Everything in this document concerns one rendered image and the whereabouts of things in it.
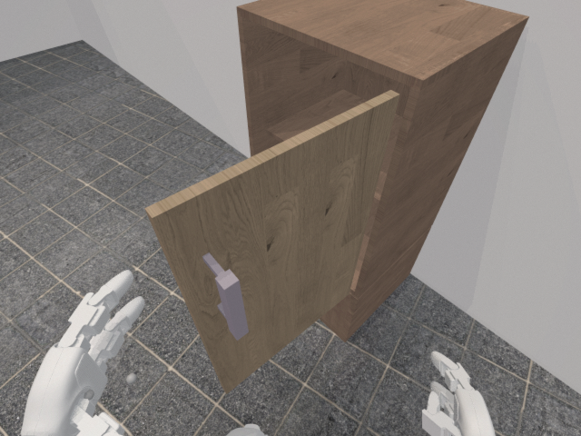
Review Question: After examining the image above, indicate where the robot right hand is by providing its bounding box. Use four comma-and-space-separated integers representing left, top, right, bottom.
422, 351, 496, 436

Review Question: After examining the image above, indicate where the handle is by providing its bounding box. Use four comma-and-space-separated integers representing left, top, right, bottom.
202, 253, 249, 341

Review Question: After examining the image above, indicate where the robot left hand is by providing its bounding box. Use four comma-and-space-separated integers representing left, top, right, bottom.
21, 270, 144, 436

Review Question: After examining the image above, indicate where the cupboard door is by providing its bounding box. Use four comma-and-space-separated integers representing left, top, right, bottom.
144, 90, 400, 394

